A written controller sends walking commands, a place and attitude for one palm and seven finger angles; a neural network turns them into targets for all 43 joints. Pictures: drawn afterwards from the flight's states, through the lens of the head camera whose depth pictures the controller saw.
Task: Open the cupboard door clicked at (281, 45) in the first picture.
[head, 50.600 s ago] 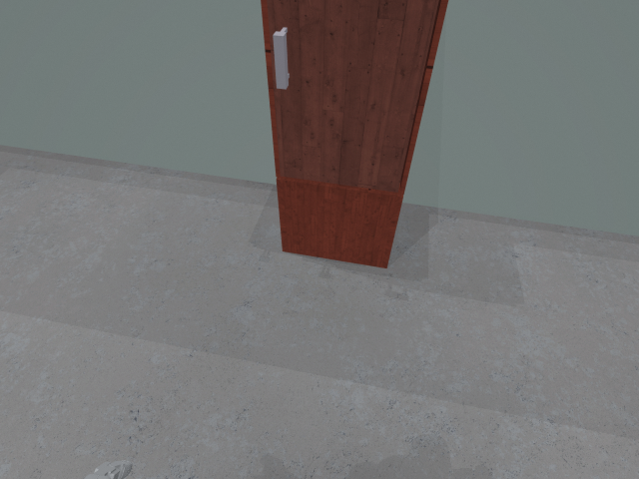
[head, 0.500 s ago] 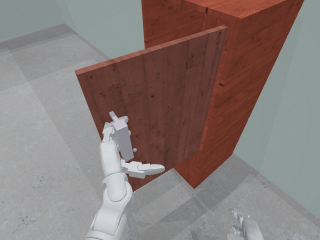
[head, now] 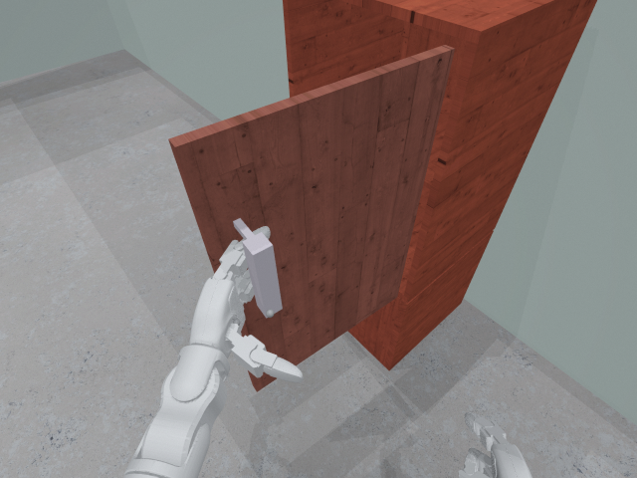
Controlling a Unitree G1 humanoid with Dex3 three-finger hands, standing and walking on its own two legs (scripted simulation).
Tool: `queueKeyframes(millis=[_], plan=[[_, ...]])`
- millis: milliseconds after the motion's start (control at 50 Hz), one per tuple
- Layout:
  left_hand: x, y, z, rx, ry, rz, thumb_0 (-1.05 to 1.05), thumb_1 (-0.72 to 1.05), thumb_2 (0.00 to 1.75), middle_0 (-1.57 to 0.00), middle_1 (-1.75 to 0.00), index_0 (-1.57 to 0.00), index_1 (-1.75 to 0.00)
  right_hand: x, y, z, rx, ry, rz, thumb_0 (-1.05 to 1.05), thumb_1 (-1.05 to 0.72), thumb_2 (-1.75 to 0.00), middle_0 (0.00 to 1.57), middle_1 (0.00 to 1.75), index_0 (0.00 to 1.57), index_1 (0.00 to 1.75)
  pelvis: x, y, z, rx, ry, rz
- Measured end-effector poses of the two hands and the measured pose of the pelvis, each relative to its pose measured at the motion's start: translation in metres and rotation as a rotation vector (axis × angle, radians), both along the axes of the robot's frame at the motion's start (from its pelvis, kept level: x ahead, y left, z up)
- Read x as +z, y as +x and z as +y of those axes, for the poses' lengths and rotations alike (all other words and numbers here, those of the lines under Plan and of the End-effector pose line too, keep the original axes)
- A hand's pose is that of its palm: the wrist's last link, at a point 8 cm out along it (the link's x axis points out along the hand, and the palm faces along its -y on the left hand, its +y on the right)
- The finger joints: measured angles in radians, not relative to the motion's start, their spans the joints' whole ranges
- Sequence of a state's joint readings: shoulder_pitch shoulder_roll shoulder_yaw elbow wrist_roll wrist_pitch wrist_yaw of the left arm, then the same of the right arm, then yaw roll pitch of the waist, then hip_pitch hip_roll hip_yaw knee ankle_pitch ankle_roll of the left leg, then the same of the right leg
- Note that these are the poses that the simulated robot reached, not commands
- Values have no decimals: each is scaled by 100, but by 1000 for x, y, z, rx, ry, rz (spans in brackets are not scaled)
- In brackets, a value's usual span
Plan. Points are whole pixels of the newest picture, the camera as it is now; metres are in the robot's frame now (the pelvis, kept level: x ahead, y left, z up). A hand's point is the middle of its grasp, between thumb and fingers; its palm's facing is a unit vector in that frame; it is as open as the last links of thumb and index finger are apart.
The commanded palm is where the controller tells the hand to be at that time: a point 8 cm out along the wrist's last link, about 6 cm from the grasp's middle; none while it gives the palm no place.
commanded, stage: slide the hand sideways off the handle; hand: left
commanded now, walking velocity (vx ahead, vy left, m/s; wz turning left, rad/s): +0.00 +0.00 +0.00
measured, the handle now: (255, 267) +0.36 +0.11 +0.09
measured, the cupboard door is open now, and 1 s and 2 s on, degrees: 85 84 84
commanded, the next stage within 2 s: draw the hand back to the body in 0.86 s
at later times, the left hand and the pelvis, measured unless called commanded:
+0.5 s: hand (227, 342) +0.25 +0.12 +0.08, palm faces -0.03 -1.00 -0.04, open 16.1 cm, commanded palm +0.23 +0.19 +0.09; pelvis +0.02 -0.02 +0.00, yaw +0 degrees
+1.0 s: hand (181, 361) +0.23 +0.17 +0.08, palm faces -0.03 -1.00 -0.01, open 16.3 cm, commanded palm +0.20 +0.23 +0.09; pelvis +0.01 -0.01 -0.01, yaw +1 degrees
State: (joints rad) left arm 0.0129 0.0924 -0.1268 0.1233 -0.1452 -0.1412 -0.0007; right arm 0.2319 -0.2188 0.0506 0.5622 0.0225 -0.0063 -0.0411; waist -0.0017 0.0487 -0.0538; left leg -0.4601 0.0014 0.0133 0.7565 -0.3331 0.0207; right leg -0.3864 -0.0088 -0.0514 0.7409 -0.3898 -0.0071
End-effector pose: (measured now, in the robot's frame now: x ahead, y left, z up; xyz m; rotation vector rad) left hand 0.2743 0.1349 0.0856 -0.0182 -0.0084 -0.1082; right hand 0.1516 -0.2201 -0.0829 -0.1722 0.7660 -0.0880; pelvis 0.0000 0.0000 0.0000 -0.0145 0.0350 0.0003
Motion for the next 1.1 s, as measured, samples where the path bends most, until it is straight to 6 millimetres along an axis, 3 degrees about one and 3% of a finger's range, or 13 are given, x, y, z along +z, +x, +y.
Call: queueKeyframes(millis=[140,420,600,780,880,1000,1100], plan=[[-2,-6,2,27,9,-13,-1,-50,30,-20,-37,-20,-34,9,3,-1,5,14,-39,1,-91,-90,20,30,20,30,1,3,-4,-20,5,4],[-3,-36,37,77,44,6,-1,-50,30,-22,-34,-21,-33,9,25,-17,11,1,-64,1,-91,-90,20,30,20,30,0,15,-16,-9,4,20],[-3,-44,50,75,58,7,-1,-50,30,-21,-33,-20,-33,8,36,-28,10,-11,-90,1,-91,-90,20,30,20,30,-3,20,-24,0,6,38],[-2,-66,87,157,75,17,-1,-50,30,-17,-31,-17,-31,9,38,-35,12,-34,-102,1,-91,-90,20,30,20,30,-5,24,-26,11,1,45],[-3,-73,94,120,67,15,-1,-50,30,-15,-30,-16,-31,8,38,-33,18,-52,-119,1,-91,-90,20,30,20,30,-7,20,-21,19,-8,50],[-6,-65,89,77,31,2,-1,-50,30,-15,-30,-15,-30,10,35,-24,19,-54,-147,1,-91,-90,20,30,20,30,-9,14,-13,19,-15,53],[5,-63,86,65,50,-20,-1,-50,30,-15,-30,-15,-30,14,31,-11,10,-32,-171,1,-91,-90,20,30,21,30,-7,14,-7,9,-14,47]])
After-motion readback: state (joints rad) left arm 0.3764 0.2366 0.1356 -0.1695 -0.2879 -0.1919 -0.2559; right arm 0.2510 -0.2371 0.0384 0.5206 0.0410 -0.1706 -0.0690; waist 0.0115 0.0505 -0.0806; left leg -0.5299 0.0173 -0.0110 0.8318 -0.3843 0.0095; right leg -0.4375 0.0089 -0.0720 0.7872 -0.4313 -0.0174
